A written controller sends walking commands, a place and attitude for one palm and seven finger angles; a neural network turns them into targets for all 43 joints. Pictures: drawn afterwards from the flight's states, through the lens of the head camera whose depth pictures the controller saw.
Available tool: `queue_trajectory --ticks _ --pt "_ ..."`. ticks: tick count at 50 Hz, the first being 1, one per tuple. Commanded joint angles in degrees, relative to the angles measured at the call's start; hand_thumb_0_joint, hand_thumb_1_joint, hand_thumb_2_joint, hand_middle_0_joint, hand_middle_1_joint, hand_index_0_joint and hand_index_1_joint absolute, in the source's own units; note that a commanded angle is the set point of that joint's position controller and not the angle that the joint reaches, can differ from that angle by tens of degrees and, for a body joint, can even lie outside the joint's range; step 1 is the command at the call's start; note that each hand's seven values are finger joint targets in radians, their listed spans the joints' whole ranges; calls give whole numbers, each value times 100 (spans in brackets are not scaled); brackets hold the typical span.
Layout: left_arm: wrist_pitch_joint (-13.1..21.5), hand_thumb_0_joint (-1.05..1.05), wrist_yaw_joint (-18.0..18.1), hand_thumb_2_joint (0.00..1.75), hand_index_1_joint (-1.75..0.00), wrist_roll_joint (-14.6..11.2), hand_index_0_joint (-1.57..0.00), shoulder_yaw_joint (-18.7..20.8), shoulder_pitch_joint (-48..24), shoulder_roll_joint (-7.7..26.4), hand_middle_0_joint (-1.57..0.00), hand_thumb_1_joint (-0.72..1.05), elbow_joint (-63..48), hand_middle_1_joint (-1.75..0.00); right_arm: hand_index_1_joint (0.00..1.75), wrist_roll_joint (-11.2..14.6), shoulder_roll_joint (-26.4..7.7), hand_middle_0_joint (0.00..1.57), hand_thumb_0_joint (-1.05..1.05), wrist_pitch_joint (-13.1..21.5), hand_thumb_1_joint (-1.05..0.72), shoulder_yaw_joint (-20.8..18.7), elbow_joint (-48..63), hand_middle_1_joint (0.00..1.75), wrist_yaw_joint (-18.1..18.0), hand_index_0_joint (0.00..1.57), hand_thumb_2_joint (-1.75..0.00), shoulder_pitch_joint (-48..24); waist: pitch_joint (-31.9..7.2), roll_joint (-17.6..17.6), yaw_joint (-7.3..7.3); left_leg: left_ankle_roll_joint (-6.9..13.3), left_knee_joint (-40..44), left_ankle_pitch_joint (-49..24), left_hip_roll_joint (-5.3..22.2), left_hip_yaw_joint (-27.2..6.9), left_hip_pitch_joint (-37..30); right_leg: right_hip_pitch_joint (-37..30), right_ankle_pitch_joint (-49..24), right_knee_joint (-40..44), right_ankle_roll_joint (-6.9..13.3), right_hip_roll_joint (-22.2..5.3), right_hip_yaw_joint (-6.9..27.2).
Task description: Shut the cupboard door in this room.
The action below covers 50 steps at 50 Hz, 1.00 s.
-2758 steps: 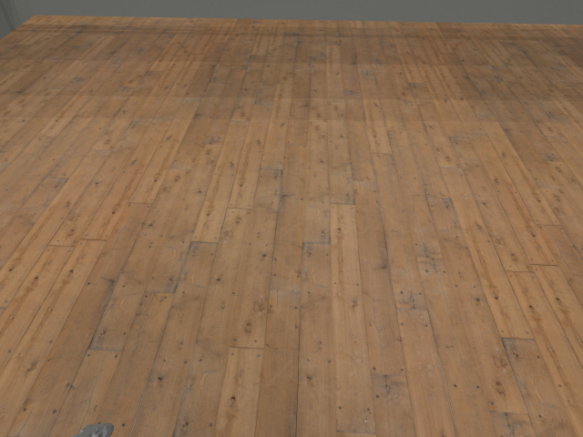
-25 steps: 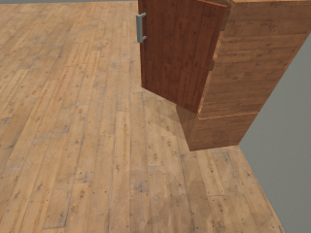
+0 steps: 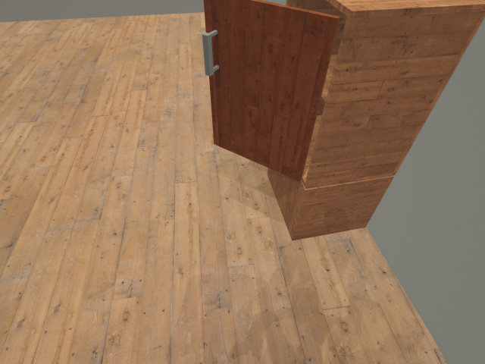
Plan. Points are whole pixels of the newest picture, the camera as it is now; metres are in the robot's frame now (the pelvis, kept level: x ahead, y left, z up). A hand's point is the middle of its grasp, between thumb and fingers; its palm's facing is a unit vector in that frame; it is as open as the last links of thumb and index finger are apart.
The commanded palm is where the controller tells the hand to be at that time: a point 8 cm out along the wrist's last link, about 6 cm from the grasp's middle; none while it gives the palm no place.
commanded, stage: let the arm hang, fingers relaxed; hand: left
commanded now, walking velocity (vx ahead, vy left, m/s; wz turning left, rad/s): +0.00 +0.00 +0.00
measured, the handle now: (211, 53) +1.01 +0.15 +0.06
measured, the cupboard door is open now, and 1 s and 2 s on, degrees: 46 46 46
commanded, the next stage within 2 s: look to check the result in 0.06 s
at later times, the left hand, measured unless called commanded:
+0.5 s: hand out of the picture +0.01 +0.20 -0.17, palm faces +0.00 -0.97 -0.26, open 7.4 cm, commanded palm none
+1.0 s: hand out of the picture +0.07 +0.21 -0.17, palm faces +0.06 -0.95 -0.30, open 7.4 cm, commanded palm none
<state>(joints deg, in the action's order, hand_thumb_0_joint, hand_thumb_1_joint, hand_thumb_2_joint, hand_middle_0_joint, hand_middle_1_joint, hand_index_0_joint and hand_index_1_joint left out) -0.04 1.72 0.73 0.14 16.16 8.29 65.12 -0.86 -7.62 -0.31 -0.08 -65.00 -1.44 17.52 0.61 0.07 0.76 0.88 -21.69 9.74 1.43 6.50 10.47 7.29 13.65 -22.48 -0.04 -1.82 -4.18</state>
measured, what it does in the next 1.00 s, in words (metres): stands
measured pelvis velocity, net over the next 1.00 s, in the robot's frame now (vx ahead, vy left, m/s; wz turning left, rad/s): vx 0.01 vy -0.02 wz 0.07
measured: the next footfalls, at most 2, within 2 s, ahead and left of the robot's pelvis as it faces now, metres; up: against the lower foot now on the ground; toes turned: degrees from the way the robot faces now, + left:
right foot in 1.50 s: +0.08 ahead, -0.14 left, +0.00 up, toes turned +22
left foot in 1.78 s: -0.04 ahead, +0.12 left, +0.00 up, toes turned +39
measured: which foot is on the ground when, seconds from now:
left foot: down 0.00-1.00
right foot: down 0.00-1.00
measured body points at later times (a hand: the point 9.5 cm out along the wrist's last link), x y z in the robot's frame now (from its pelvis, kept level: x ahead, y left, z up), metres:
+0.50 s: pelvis +0.00 -0.01 +0.00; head +0.01 -0.01 +0.45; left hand +0.01 +0.25 -0.15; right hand +0.02 -0.26 -0.15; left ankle +0.02 +0.11 -0.74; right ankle -0.02 -0.12 -0.74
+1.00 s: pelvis +0.01 -0.02 +0.00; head +0.02 -0.02 +0.44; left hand +0.07 +0.26 -0.14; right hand +0.07 -0.28 -0.16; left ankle +0.02 +0.11 -0.74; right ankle -0.02 -0.12 -0.74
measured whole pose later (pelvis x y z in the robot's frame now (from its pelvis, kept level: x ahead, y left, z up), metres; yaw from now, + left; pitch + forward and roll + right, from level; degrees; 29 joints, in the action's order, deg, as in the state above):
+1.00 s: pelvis +0.01 -0.02 +0.00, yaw +4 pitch -1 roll +0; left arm -0.6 1.6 0.9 1.5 8.6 14.7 60.9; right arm -1.0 -14.9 -2.2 -1.1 -61.8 -0.4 10.4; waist 2.4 -0.9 1.5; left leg -0.9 -27.9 12.2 2.1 2.7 14.2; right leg 7.7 16.5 -25.2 1.4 -1.3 -8.3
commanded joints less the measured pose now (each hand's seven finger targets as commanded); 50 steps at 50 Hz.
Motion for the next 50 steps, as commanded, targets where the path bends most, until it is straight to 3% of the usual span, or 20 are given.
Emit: queue_trajectory --ticks 1,13,25,32,39,40,43,44,46,48,50 --pt "77 0 37 90 -30 7 -20 145 444 686 -20 90 -87 -30 30 -7 -696 20 0 54 -90 -140 148 30 -62 20 -90 260 500 -88 -48 50 501 70 519 -619 46 471 -263 536 210 -426 500" --pt "131 0 19 90 -30 14 -20 185 245 956 -20 90 -135 -30 30 7 -1011 20 0 88 -90 -193 230 30 -54 20 -90 -14 261 -70 -26 80 463 -264 596 -635 -220 383 -508 564 235 -455 562" --pt "161 0 -23 90 -30 14 -20 211 -161 1367 -20 90 -170 -30 30 2 -1432 20 0 84 -90 -224 274 30 -17 20 -90 -444 264 -68 -17 53 579 -114 634 -663 -322 359 -404 764 253 -507 649" --pt "211 0 -45 90 -30 18 -20 248 -422 1660 -20 90 -235 -30 30 9 -1702 20 0 108 -90 -238 324 30 3 20 -90 -697 47 -41 -26 37 565 -454 681 -692 -461 169 -815 811 272 -545 676" --pt "213 0 -64 90 -30 9 -20 252 -672 1834 -20 90 -267 -30 30 -4 -1870 20 0 109 -90 -230 327 30 21 20 -90 -912 100 -29 -28 3 638 -449 700 -713 -459 122 -828 899 259 -583 680" --pt "206 0 -63 90 -30 7 -20 262 -688 1847 -20 90 -290 -30 30 -5 -1864 20 0 106 -90 -235 349 30 30 20 -90 -940 71 -68 -35 4 590 -560 684 -739 -427 69 -909 837 249 -612 619" --pt "80 0 -7 90 -30 -9 -20 199 -444 1379 -20 90 -284 -30 30 -16 -1287 20 0 -3 -90 -115 363 30 52 20 -90 -737 -5 -40 -53 -81 287 -854 621 -717 -172 -11 -1109 467 146 -717 405" --pt "44 0 6 90 -30 -7 -20 213 -374 1387 -20 90 -306 -30 30 -18 -1243 20 0 -40 -90 -110 397 30 55 20 -90 -689 -6 6 -72 -101 142 -943 576 -703 -46 -50 -1240 331 141 -763 356" --pt "0 0 25 90 -30 6 -20 291 -280 1514 -20 90 -421 -30 30 -12 -1237 20 0 -95 -90 -152 506 30 61 20 -90 -694 -32 191 -115 -135 -285 -875 431 -633 293 -161 -1452 217 273 -1001 396" --pt "-30 0 50 90 -30 19 -20 382 -232 1634 -20 90 -558 -30 30 -12 -1178 20 0 -148 -90 -207 635 30 75 20 -90 -689 -10 582 -144 -199 -1035 -400 216 -475 640 -177 -1609 283 585 -1426 555" --pt "-41 0 65 90 -30 56 -20 442 -186 1643 -20 90 -720 -30 30 -27 -1111 20 0 -217 -90 -277 810 30 84 20 -90 -749 145 953 -197 -230 -2305 1411 87 -416 1209 -226 -2387 302 1030 -1900 687"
